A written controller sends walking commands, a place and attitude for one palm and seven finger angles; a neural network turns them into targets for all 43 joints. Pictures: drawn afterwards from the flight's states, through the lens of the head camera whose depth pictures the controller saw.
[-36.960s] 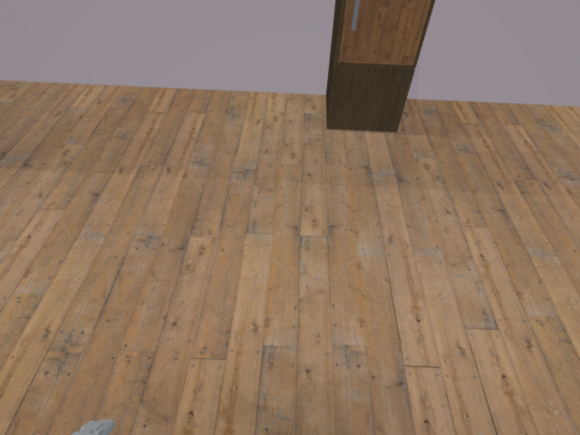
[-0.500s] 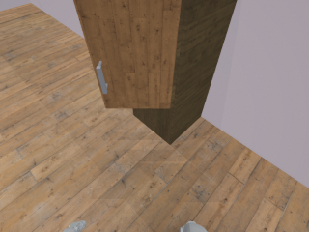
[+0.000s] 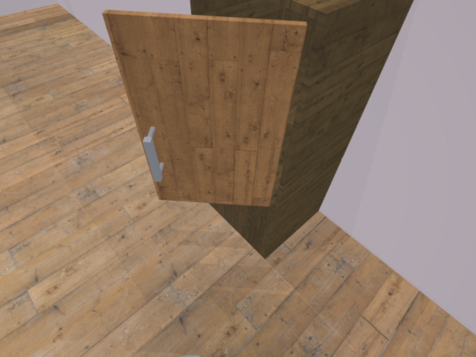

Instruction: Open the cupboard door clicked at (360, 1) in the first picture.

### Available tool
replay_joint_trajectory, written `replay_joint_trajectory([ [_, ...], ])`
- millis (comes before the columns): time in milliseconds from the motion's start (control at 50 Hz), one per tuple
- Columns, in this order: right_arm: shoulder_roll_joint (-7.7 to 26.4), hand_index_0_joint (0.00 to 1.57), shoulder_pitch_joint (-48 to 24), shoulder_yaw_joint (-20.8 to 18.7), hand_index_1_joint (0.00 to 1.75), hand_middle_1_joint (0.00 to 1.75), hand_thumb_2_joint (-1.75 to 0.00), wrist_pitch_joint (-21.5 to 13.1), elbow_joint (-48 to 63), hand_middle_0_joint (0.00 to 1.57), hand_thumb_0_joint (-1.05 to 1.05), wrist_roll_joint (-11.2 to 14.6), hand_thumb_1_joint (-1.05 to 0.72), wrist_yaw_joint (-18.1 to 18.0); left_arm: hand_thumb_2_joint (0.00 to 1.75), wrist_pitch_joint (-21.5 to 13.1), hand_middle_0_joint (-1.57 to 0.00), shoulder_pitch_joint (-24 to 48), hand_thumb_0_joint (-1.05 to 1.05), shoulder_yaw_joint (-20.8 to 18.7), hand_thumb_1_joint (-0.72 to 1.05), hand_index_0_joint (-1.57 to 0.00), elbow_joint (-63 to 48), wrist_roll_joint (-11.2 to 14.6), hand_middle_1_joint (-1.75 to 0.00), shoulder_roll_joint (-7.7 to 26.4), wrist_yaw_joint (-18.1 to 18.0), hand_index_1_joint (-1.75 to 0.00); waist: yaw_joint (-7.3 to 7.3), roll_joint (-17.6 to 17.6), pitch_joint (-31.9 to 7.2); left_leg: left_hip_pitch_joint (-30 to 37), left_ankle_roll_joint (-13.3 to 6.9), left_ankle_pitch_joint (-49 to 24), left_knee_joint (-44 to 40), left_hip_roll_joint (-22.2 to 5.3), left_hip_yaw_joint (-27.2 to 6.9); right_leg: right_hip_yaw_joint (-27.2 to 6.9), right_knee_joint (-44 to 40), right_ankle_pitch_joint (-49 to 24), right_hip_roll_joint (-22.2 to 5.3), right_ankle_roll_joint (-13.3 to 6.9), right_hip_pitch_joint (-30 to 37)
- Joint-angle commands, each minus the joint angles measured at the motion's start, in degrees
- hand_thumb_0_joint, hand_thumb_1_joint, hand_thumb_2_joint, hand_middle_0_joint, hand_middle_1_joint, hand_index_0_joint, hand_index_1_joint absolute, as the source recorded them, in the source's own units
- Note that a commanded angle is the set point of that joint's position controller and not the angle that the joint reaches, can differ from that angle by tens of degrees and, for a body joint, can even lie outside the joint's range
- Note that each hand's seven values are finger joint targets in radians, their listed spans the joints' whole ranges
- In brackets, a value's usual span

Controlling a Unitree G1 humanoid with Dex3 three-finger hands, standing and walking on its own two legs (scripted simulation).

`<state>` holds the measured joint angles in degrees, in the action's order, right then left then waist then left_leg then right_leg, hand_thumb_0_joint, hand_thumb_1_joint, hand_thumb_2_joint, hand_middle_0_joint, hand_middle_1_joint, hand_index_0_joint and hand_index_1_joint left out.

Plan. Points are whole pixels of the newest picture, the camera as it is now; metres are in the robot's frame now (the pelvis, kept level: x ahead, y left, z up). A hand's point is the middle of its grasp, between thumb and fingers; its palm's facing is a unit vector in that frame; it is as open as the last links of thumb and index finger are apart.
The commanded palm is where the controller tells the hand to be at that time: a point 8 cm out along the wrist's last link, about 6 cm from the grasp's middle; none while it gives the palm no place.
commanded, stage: come to a stop and stand still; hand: left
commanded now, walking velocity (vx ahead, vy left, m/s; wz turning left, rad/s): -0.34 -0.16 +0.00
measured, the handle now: (155, 155) +0.59 +0.27 -0.09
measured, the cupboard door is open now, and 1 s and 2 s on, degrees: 45 45 45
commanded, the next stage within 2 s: look again from close up in 1.32 s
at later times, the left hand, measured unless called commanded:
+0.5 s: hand out of the picture +0.05 +0.15 -0.16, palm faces +0.02 -0.96 -0.27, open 7.4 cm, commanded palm none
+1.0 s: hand out of the picture -0.01 +0.20 -0.17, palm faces +0.02 -0.97 -0.26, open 7.4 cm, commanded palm none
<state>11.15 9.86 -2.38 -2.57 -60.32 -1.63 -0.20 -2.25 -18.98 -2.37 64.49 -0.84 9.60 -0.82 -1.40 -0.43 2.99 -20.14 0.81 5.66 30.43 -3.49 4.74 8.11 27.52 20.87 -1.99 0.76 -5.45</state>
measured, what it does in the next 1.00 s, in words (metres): steps on the spot: right foot, then left foot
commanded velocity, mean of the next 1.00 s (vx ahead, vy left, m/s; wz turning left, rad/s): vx -0.04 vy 0.04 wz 0.00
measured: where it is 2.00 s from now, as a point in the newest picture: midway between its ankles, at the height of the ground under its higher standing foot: outside the picture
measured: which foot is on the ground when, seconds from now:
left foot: down 0.00-0.40, up 0.42-0.80, down 0.82-1.00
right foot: down 0.00-0.02, up 0.04-0.38, down 0.40-1.00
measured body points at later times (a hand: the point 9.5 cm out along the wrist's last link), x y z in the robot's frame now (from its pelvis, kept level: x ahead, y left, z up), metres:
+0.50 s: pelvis -0.01 -0.05 +0.00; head +0.00 -0.08 +0.45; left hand +0.05 +0.20 -0.13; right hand +0.03 -0.30 -0.16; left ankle +0.04 +0.10 -0.71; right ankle -0.01 -0.16 -0.73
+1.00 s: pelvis -0.03 +0.00 +0.00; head -0.01 -0.01 +0.45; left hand -0.01 +0.25 -0.15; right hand +0.04 -0.23 -0.15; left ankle -0.05 +0.08 -0.73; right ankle -0.01 -0.15 -0.73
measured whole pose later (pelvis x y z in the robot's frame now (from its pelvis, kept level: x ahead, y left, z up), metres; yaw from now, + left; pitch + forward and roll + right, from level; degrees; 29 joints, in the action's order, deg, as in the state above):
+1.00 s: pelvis -0.03 +0.00 +0.00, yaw -1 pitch -1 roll +0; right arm 11.1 13.8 -0.8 -0.1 -54.0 -1.3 -1.5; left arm 1.2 -16.1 -0.3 59.9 -1.1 10.7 -1.8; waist -1.0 -2.0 2.2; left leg -11.7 -3.0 19.7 32.2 1.3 5.1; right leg 1.3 32.9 16.1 -4.8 1.2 -15.8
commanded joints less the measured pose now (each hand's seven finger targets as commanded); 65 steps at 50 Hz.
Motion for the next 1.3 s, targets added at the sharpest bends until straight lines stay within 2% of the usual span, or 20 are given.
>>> replay_joint_trajectory([
  [0, 8.6, 0.20, 10.2, -0.5, 0.30, 0.30, -0.90, 0.6, -1.4, 0.20, 0.00, 0.4, -0.90, -1.7, 0.90, 1.2, -0.20, -3.8, 0.00, 1.1, 0.90, -0.20, -2.1, 0.5, -0.30, 1.7, -1.7, -0.30, 2.48, -7.7, -6.6, 16.2, -8.7, -39.1, -5.9, -16.1, -12.8, -2.9, 9.0, 9.3, -2.0, 0.4, -8.6],
  [40, 8.6, 0.20, 6.1, -0.1, 0.30, 0.30, -0.90, 1.3, -0.6, 0.20, 0.00, 0.6, -0.90, -3.1, 0.90, 3.1, -0.20, -3.1, 0.00, 0.9, 0.90, -0.20, -1.3, 0.7, -0.30, 3.7, -1.7, -0.30, 1.97, -14.0, -4.9, 13.9, -10.0, -43.5, -9.2, -16.7, -14.3, -5.4, 16.8, 13.4, -2.6, 1.3, -10.8],
  [140, 11.6, 0.20, 3.4, -2.3, 0.30, 0.30, -0.90, 3.2, 2.0, 0.20, 0.00, 0.5, -0.90, -3.9, 0.90, 5.1, -0.20, 0.2, 0.00, -0.9, 0.90, -0.20, -5.3, 0.0, -0.30, 5.3, -0.9, -0.30, 2.68, -4.4, -7.6, 14.9, -13.4, -37.6, -7.8, -19.2, -12.9, -8.2, 28.8, 11.6, -1.6, 1.0, -18.2],
  [200, 10.8, 0.20, 0.5, -2.6, 0.30, 0.30, -0.90, 3.4, 3.4, 0.20, 0.00, 0.3, -0.90, -3.6, 0.90, 5.8, -0.20, 0.6, 0.00, -1.9, 0.90, -0.20, -7.3, -0.2, -0.30, 4.6, -0.6, -0.30, 1.55, -6.4, -8.3, 10.9, -12.3, -24.2, -9.5, -18.0, -10.3, -8.8, 32.6, 9.0, -1.0, 1.2, -18.8],
  [300, 9.8, 0.20, -2.2, -2.9, 0.30, 0.30, -0.90, 3.9, 4.7, 0.20, 0.00, -0.1, -0.90, -2.1, 0.90, 5.1, -0.20, -0.6, 0.00, -1.6, 0.90, -0.20, -8.4, -0.4, -0.30, 2.8, -0.3, -0.30, 0.37, -10.5, -5.8, 1.3, -9.0, 4.8, -12.5, -14.1, -9.6, -4.6, 16.7, 4.4, -0.4, 0.2, -9.6],
  [340, 8.3, 0.20, -1.8, -2.6, 0.30, 0.30, -0.90, 4.1, 4.5, 0.20, 0.00, 0.3, -0.90, -1.4, 0.90, 3.9, -0.20, -4.3, 0.00, -1.3, 0.90, -0.20, -6.9, -0.4, -0.30, 3.3, -0.5, -0.30, -1.55, -5.5, -6.4, -2.6, -5.6, 15.3, -8.4, -9.3, -7.8, -3.8, 2.2, -4.0, 0.1, 0.1, -1.0],
  [360, 5.1, 0.20, -0.2, -2.2, 0.30, 0.30, -0.90, 4.3, 4.5, 0.20, 0.00, 0.8, -0.90, -1.0, 0.90, 3.2, -0.20, -4.3, 0.00, -1.4, 0.90, -0.20, -6.9, -0.9, -0.30, 6.0, -0.8, -0.30, -1.28, 3.7, -4.9, -5.0, -2.3, 20.5, -2.3, -3.5, -4.0, -10.1, -7.1, -0.6, -4.4, -1.0, -0.7],
  [380, 1.7, 0.20, 0.0, -1.4, 0.30, 0.30, -0.90, 4.7, 5.4, 0.20, 0.00, 1.3, -0.90, -0.2, 0.90, 2.6, -0.20, -0.6, 0.00, -1.5, 0.90, -0.20, -7.9, -1.0, -0.30, 10.3, -1.0, -0.30, 0.17, 15.9, -1.7, -5.4, 0.9, 22.4, 4.4, 1.5, -0.4, -23.7, -16.6, 9.7, -15.5, -5.2, -8.1],
  [400, 3.5, 0.20, -1.2, -1.6, 0.30, 0.30, -0.90, 5.1, 6.0, 0.20, 0.00, 0.9, -0.90, 0.4, 0.90, 2.6, -0.20, 3.1, 0.00, -1.4, 0.90, -0.20, -9.8, -0.9, -0.30, 12.7, -0.9, -0.30, -0.33, 13.7, 0.5, -1.0, 0.6, 22.9, 10.3, 1.8, -2.3, -26.4, -20.8, 17.3, -19.3, -8.3, -17.6],
  [420, 3.6, 0.20, -1.6, -1.8, 0.30, 0.30, -0.90, 5.6, 5.8, 0.20, 0.00, 0.7, -0.90, 0.5, 0.90, 2.4, -0.20, 5.6, 0.00, -1.6, 0.90, -0.20, -10.5, -1.0, -0.30, 12.2, -1.1, -0.30, 0.04, 14.8, 2.7, -1.2, 0.3, 21.4, 14.2, 1.8, -3.4, -27.2, -21.4, 17.8, -18.0, -8.2, -20.4],
  [460, 4.3, 0.20, 1.6, -2.0, 0.30, 0.30, -0.90, 5.3, 3.4, 0.20, 0.00, 0.4, -0.90, 0.5, 0.90, 2.0, -0.20, 8.3, 0.00, -1.3, 0.90, -0.20, -10.4, -0.8, -0.30, 10.4, -1.0, -0.30, 1.43, 12.4, 5.9, -3.7, 0.0, 17.4, 18.7, 1.5, -5.0, -23.0, -18.5, 5.9, -16.1, -8.3, -17.6],
  [600, 3.9, 0.20, 2.7, -1.4, 0.30, 0.30, -0.90, 4.5, 3.4, 0.20, 0.00, 0.9, -0.90, -0.3, 0.90, 1.4, -0.20, 0.6, 0.00, -2.8, 0.90, -0.20, -7.3, -0.6, -0.30, 11.7, -1.5, -0.30, -2.52, 8.7, -3.8, -6.3, 2.1, 21.2, 14.0, 2.9, -4.2, -19.0, -7.8, -35.6, -17.9, -11.0, 5.2],
  [660, 3.3, 0.20, 3.1, -1.1, 0.30, 0.30, -0.90, 4.3, 3.3, 0.20, 0.00, 1.2, -0.90, -0.7, 0.90, 1.7, -0.20, 0.6, 0.00, -3.0, 0.90, -0.20, -6.2, -0.6, -0.30, 12.2, -1.7, -0.30, -2.42, 10.3, -5.6, -3.2, 2.2, 20.3, 7.1, 3.6, -3.2, -18.0, -5.2, -42.2, -17.3, -11.1, 7.0],
  [740, 3.1, 0.20, 9.0, -0.7, 0.30, 0.30, -0.90, 3.5, 0.5, 0.20, 0.00, 1.1, -0.90, -1.0, 0.90, 2.2, -0.20, 5.0, 0.00, -2.1, 0.90, -0.20, -5.7, 0.1, -0.30, 10.3, -1.5, -0.30, 1.03, 10.0, -5.5, 13.1, 0.9, 5.4, -9.9, 3.6, -1.8, -13.6, -2.7, -25.9, -11.6, -5.8, -4.7],
  [760, 6.7, 0.20, 5.1, -0.8, 0.30, 0.30, -0.90, 2.2, 5.2, 0.20, 0.00, 0.9, -0.90, -0.6, 0.90, 0.8, -0.20, -0.2, 0.00, -0.5, 0.90, -0.20, -5.1, -0.1, -0.30, 9.0, -3.7, -0.30, 0.70, -6.2, -5.9, 10.1, 0.5, 4.8, -2.0, -0.5, -1.0, -14.2, 2.1, -35.0, -9.9, -4.4, -2.4],
  [800, 4.4, 0.20, 7.7, 0.1, 0.30, 0.30, -0.90, 2.9, 7.3, 0.20, 0.00, 0.8, -0.90, -0.3, 0.90, 0.7, -0.20, 3.0, 0.00, -1.0, 0.90, -0.20, -8.4, -0.2, -0.30, 10.7, -2.9, -0.30, 1.96, 0.6, -5.6, 5.3, -0.9, 13.5, -1.3, -1.1, -2.2, -14.4, -2.1, -10.2, -10.7, -5.5, -7.5],
  [860, 6.5, 0.20, 7.2, 0.4, 0.30, 0.30, -0.90, 1.9, 8.5, 0.20, 0.00, 0.3, -0.90, -0.3, 0.90, 2.2, -0.20, 4.4, 0.00, 0.4, 0.90, -0.20, -9.5, -0.5, -0.30, 7.2, -1.9, -0.30, 1.63, -12.2, -1.2, 3.5, -4.0, 0.1, -10.1, -6.0, -11.1, -4.8, 6.6, -1.5, -1.7, -2.1, -10.2],
  [900, 7.2, 0.20, 5.4, 0.7, 0.30, 0.30, -0.90, 1.8, 9.6, 0.20, 0.00, 0.6, -0.90, -0.9, 0.90, 2.5, -0.20, 2.6, 0.00, 1.2, 0.90, -0.20, -8.7, -0.4, -0.30, 6.1, -1.5, -0.30, 0.44, -5.9, 1.2, 1.6, -5.2, 2.7, -10.7, -5.8, -10.5, -5.2, 4.6, -2.0, -1.2, -1.9, -9.0],
  [1000, 7.2, 0.20, 6.0, 0.7, 0.30, 0.30, -0.90, 1.3, 9.1, 0.20, 0.00, 0.5, -0.90, -0.9, 0.90, 2.3, -0.20, 2.0, 0.00, 1.5, 0.90, -0.20, -8.0, -0.5, -0.30, 6.2, -1.0, -0.30, 0.99, 0.0, 2.2, 2.5, -3.9, 12.3, -13.5, -3.6, -9.5, -7.9, 1.6, -6.8, -2.4, -1.8, -9.5],
  [1280, 6.5, 0.20, 7.2, 1.6, 0.30, 0.30, -0.90, 0.3, 3.5, 0.20, 0.00, 0.7, -0.90, -1.6, 0.90, 2.1, -0.20, 2.3, 0.00, 1.5, 0.90, -0.20, -6.0, -0.1, -0.30, 6.7, -1.1, -0.30, 0.99, -1.2, -1.0, 9.8, -3.5, -5.6, -11.1, -3.2, -5.9, -8.8, 0.5, -14.5, -3.8, -1.3, -6.8],
])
